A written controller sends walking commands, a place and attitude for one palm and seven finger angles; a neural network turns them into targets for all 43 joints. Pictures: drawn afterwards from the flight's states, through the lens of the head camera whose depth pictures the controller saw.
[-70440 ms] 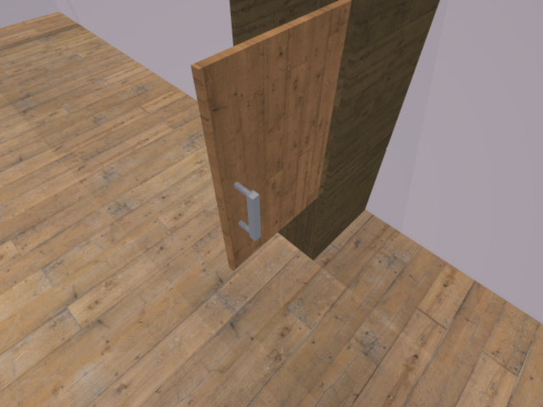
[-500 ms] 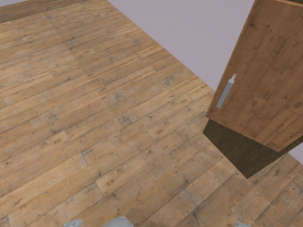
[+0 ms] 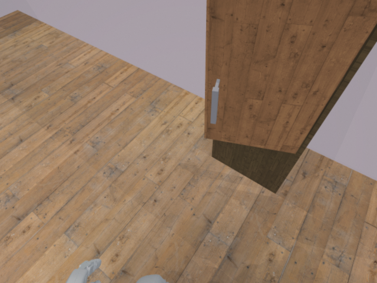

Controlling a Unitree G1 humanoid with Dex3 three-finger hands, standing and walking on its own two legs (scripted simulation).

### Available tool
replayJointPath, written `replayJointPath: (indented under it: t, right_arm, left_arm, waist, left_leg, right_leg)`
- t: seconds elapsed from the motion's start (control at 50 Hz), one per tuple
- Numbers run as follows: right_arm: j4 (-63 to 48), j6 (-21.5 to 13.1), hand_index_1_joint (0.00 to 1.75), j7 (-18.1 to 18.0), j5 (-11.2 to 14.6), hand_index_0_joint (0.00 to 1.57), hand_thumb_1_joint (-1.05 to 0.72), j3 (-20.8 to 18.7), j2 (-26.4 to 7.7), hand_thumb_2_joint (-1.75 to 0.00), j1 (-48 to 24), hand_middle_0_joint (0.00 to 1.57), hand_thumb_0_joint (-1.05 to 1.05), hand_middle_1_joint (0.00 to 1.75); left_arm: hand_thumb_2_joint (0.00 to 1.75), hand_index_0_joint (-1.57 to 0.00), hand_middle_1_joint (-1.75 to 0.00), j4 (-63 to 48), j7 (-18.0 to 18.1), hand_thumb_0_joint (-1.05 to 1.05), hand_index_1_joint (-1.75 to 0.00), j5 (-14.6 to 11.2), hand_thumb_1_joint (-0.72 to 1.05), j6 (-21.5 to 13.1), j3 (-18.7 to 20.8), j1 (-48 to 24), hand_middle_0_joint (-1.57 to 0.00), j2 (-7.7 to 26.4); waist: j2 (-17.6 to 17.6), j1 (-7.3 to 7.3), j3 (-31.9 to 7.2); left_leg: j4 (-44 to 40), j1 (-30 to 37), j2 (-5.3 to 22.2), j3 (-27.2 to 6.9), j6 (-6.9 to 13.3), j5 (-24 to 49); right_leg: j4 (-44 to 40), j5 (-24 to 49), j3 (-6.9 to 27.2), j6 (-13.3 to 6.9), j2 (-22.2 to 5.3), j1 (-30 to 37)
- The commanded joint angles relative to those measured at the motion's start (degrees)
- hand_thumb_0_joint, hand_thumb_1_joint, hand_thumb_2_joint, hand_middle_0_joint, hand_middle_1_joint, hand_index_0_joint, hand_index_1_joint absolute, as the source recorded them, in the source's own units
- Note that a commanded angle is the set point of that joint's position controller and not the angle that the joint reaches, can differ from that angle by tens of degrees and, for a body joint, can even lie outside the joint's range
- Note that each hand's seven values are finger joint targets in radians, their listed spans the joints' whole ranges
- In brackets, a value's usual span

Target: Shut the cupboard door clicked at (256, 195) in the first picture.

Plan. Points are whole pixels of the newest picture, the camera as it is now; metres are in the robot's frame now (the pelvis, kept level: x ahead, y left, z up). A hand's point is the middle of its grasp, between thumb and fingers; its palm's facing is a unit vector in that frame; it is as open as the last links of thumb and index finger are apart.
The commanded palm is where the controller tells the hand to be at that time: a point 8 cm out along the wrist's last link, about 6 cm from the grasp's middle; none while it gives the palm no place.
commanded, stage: turn to face it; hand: left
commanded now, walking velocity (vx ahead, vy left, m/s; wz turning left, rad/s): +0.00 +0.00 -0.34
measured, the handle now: (215, 102) +0.66 -0.06 -0.08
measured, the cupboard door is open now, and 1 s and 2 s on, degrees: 23 23 23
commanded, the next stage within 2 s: take the last steps up to it in 0.28 s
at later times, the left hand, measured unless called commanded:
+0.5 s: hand out of the picture +0.14 +0.20 -0.15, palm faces -0.15 -0.97 -0.19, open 7.4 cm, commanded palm none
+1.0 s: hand (155, 274) +0.16 +0.10 -0.18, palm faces -0.21 -0.97 -0.13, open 7.4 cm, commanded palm none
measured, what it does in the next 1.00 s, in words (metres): walks ahead: left foot, then right foot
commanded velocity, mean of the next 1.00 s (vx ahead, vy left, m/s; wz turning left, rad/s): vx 0.13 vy -0.07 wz -0.17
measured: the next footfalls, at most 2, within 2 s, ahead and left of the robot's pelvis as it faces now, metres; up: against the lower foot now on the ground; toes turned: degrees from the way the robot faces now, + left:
left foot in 0.28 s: +0.08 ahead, +0.12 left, +0.00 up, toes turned -3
right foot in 0.68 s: +0.04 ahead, -0.14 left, +0.00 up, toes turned -17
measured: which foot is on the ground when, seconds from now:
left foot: up 0.00-0.26, down 0.28-0.68, up 0.70-1.00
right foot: down 0.00-0.30, up 0.32-0.66, down 0.68-1.00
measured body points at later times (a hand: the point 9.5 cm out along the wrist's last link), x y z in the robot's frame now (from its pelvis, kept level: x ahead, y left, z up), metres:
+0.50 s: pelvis +0.03 +0.02 +0.02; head +0.07 +0.03 +0.47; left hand +0.14 +0.25 -0.14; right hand +0.03 -0.23 -0.12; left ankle +0.04 +0.13 -0.72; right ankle -0.03 -0.11 -0.66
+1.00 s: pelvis +0.12 -0.06 +0.01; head +0.15 -0.04 +0.45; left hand +0.17 +0.16 -0.16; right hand +0.10 -0.32 -0.13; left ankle +0.20 +0.02 -0.72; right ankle +0.00 -0.13 -0.72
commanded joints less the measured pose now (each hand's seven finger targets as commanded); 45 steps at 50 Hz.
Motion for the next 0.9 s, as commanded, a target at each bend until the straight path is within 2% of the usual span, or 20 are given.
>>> replayJointPath:
  t: [0.0,0.06,0.16,0.22,0.24,0.26,0.28,0.3,0.36,0.4,0.54,0.6,0.62,0.64,0.66,0.68,0.7,0.76,0.8,0.88]
  right_arm:
    - [-5.4,-1.9,0.30,0.3,0.2,0.20,-0.90,-0.6,-3.7,-0.90,-1.9,0.20,0.00,0.30]
    - [-4.2,-1.8,0.30,0.7,0.2,0.20,-0.90,-0.3,-2.0,-0.90,0.4,0.20,0.00,0.30]
    - [-4.5,-2.1,0.30,0.5,0.4,0.20,-0.90,-0.2,-1.2,-0.90,0.0,0.20,0.00,0.30]
    - [-2.7,-3.0,0.30,0.1,0.4,0.20,-0.90,-0.1,-1.4,-0.90,4.3,0.20,0.00,0.30]
    - [-2.2,-3.6,0.30,0.0,0.2,0.20,-0.90,-0.3,-3.5,-0.90,5.8,0.20,0.00,0.30]
    - [-2.5,-4.0,0.30,-0.2,-0.6,0.20,-0.90,-1.0,-8.2,-0.90,6.4,0.20,0.00,0.30]
    - [-3.2,-3.7,0.30,-0.6,-0.8,0.20,-0.90,-1.3,-9.8,-0.90,6.8,0.20,0.00,0.30]
    - [-2.6,-4.0,0.30,-1.1,-1.0,0.20,-0.90,-1.0,-9.3,-0.90,6.5,0.20,0.00,0.30]
    - [-3.2,-4.2,0.30,-1.3,-1.0,0.20,-0.90,0.1,-5.3,-0.90,2.5,0.20,0.00,0.30]
    - [-2.4,-4.1,0.30,-1.2,-1.1,0.20,-0.90,-0.1,-5.4,-0.90,3.9,0.20,0.00,0.30]
    - [1.3,-4.2,0.30,-0.5,-1.4,0.20,-0.90,-1.9,-7.7,-0.90,7.7,0.20,0.00,0.30]
    - [2.2,-4.1,0.30,-0.3,-1.0,0.20,-0.90,-2.3,-8.4,-0.90,5.6,0.20,0.00,0.30]
    - [2.4,-4.2,0.30,-0.1,-0.7,0.20,-0.90,-2.2,-7.2,-0.90,5.3,0.20,0.00,0.30]
    - [1.5,-4.2,0.30,0.3,0.0,0.20,-0.90,-1.5,-3.5,-0.90,4.3,0.20,0.00,0.30]
    - [-1.7,-4.3,0.30,0.5,-0.1,0.20,-0.90,-0.4,-0.5,-0.90,-1.2,0.20,0.00,0.30]
    - [-2.1,-4.0,0.30,0.4,-0.2,0.20,-0.90,-0.6,-2.4,-0.90,-3.0,0.20,0.00,0.30]
    - [-1.2,-3.9,0.30,0.2,-0.2,0.20,-0.90,-0.9,-2.1,-0.90,-3.1,0.20,0.00,0.30]
    - [1.1,-4.0,0.30,1.3,-0.9,0.20,-0.90,-0.7,-0.6,-0.90,0.9,0.20,0.00,0.30]
    - [1.4,-3.9,0.30,1.5,-0.8,0.20,-0.90,-0.4,0.9,-0.90,1.9,0.20,0.00,0.30]
    - [0.9,-4.6,0.30,1.5,-0.6,0.20,-0.90,0.2,1.8,-0.90,1.4,0.20,0.00,0.30]
  left_arm:
    - [0.90,-0.20,-0.30,-3.1,1.9,0.00,-0.30,0.2,0.90,-0.6,2.4,2.5,-0.20,10.1]
    - [0.90,-0.20,-0.30,-3.0,2.0,0.00,-0.30,0.4,0.90,-0.9,2.3,2.1,-0.20,10.3]
    - [0.90,-0.20,-0.30,-2.0,1.7,0.00,-0.30,0.8,0.90,-0.5,2.7,2.3,-0.20,10.7]
    - [0.90,-0.20,-0.30,-1.7,1.7,0.00,-0.30,0.1,0.90,-0.1,2.5,1.1,-0.20,9.4]
    - [0.90,-0.20,-0.30,-1.8,1.5,0.00,-0.30,-0.1,0.90,0.1,2.1,1.6,-0.20,7.1]
    - [0.90,-0.20,-0.30,-2.3,1.2,0.00,-0.30,-0.6,0.90,0.4,1.6,4.0,-0.20,4.3]
    - [0.90,-0.20,-0.30,-3.0,1.0,0.00,-0.30,-0.4,0.90,0.3,1.4,3.2,-0.20,4.0]
    - [0.90,-0.20,-0.30,-2.6,1.1,0.00,-0.30,0.1,0.90,0.9,1.6,2.0,-0.20,4.8]
    - [0.90,-0.20,-0.30,-0.7,0.4,0.00,-0.30,0.1,0.90,0.8,1.9,2.5,-0.20,3.9]
    - [0.90,-0.20,-0.30,-0.2,0.0,0.00,-0.30,0.0,0.90,1.1,1.5,2.6,-0.20,2.8]
    - [0.90,-0.20,-0.30,-1.0,-1.9,0.00,-0.30,0.6,0.90,0.7,1.1,-2.5,-0.20,2.1]
    - [0.90,-0.20,-0.30,1.9,-2.1,0.00,-0.30,0.6,0.90,0.1,1.4,3.7,-0.20,2.2]
    - [0.90,-0.20,-0.30,3.2,-1.9,0.00,-0.30,0.7,0.90,-0.4,1.9,7.1,-0.20,3.9]
    - [0.90,-0.20,-0.30,4.5,-1.1,0.00,-0.30,0.9,0.90,-1.1,2.8,11.5,-0.20,8.5]
    - [0.90,-0.20,-0.30,5.7,-0.3,0.00,-0.30,0.9,0.90,-1.1,3.5,14.5,-0.20,12.8]
    - [0.90,-0.20,-0.30,5.4,0.4,0.00,-0.30,0.4,0.90,-1.3,3.1,14.8,-0.20,12.1]
    - [0.90,-0.20,-0.30,5.5,0.7,0.00,-0.30,0.5,0.90,-1.7,2.9,12.2,-0.20,10.4]
    - [0.90,-0.20,-0.30,4.6,1.2,0.00,-0.30,0.6,0.90,-2.7,1.2,6.2,-0.20,5.3]
    - [0.90,-0.20,-0.30,5.2,1.2,0.00,-0.30,0.5,0.90,-3.5,0.8,6.7,-0.20,5.1]
    - [0.90,-0.20,-0.30,7.1,1.3,0.00,-0.30,0.5,0.90,-3.7,1.0,8.8,-0.20,5.9]
  waist:
    - [-14.0,1.60,-9.7]
    - [-11.2,0.97,-11.0]
    - [-12.3,1.17,-7.9]
    - [-11.4,-1.05,-7.9]
    - [-4.0,-1.19,-9.2]
    - [8.8,-0.41,-9.1]
    - [10.6,-0.96,-7.7]
    - [11.5,-1.23,-7.6]
    - [5.5,1.07,-7.2]
    - [4.4,0.29,-8.4]
    - [5.3,-2.34,-5.0]
    - [3.6,0.65,-7.5]
    - [-0.2,2.16,-7.8]
    - [-11.9,4.57,-8.6]
    - [-21.7,6.92,-5.6]
    - [-16.4,7.00,-4.2]
    - [-18.3,5.18,-1.5]
    - [-11.4,0.49,-0.4]
    - [-9.7,-0.04,-1.4]
    - [-9.4,0.45,-4.2]
  left_leg:
    - [8.5,-10.8,-0.6,-4.3,-0.6,5.2]
    - [0.6,-6.6,-2.3,-2.4,-0.7,7.8]
    - [-12.3,-1.8,-4.2,-1.6,0.2,8.2]
    - [-28.5,10.6,-4.9,-1.3,1.0,19.6]
    - [-34.8,15.3,-0.3,-6.6,2.6,23.0]
    - [-37.5,17.4,10.6,-18.2,8.0,29.6]
    - [-40.2,14.1,17.6,-24.1,13.4,33.6]
    - [-41.1,13.2,17.6,-24.0,14.1,36.2]
    - [-37.6,13.4,12.1,-12.8,13.6,46.1]
    - [-37.9,16.0,11.5,-10.1,12.6,41.7]
    - [-41.9,14.3,13.9,-10.3,11.8,16.0]
    - [-35.9,10.3,11.6,-6.0,9.1,14.2]
    - [-30.8,4.8,8.5,-2.6,6.8,12.4]
    - [-19.4,-7.2,2.6,4.0,3.9,4.9]
    - [-5.4,-17.8,-3.4,5.5,2.0,-7.7]
    - [2.8,-18.7,-2.1,-0.4,2.6,-4.2]
    - [6.8,-20.5,-1.4,-2.0,2.5,-1.2]
    - [4.4,-14.3,0.1,-1.2,1.9,7.3]
    - [-0.5,-10.8,-0.8,0.5,1.4,10.4]
    - [-13.7,-6.5,-2.3,2.4,2.2,11.9]
  right_leg:
    - [-13.7,34.0,15.4,-9.7,-14.9,12.4]
    - [-14.0,31.2,13.7,-9.3,-13.5,11.1]
    - [-14.5,25.4,17.1,-9.5,-13.2,7.8]
    - [-10.6,20.4,17.0,-5.5,-10.4,1.1]
    - [-5.8,14.0,14.2,-2.7,-6.4,-2.3]
    - [2.4,0.3,7.9,0.6,0.6,-7.7]
    - [12.4,-13.8,4.2,1.8,2.0,-8.8]
    - [21.0,-15.1,6.4,2.4,0.9,-10.2]
    - [25.7,-9.8,5.6,3.1,-1.2,-10.1]
    - [22.3,-8.3,3.3,3.4,-1.1,-9.6]
    - [6.1,-7.3,-0.4,2.3,-1.8,-6.3]
    - [-8.1,1.9,-3.7,1.5,0.8,5.9]
    - [-14.5,4.3,-2.1,0.7,0.1,14.0]
    - [-21.3,-2.5,10.2,-3.1,-9.9,24.7]
    - [-25.2,-2.3,24.5,-9.3,-20.3,24.7]
    - [-25.9,-4.1,26.1,-13.1,-22.0,19.2]
    - [-26.8,-4.0,25.9,-13.3,-20.1,16.3]
    - [-23.8,9.0,11.4,-11.3,-14.7,10.5]
    - [-22.9,18.6,7.9,-10.7,-13.5,9.8]
    - [-19.8,24.9,7.9,-10.8,-13.0,14.6]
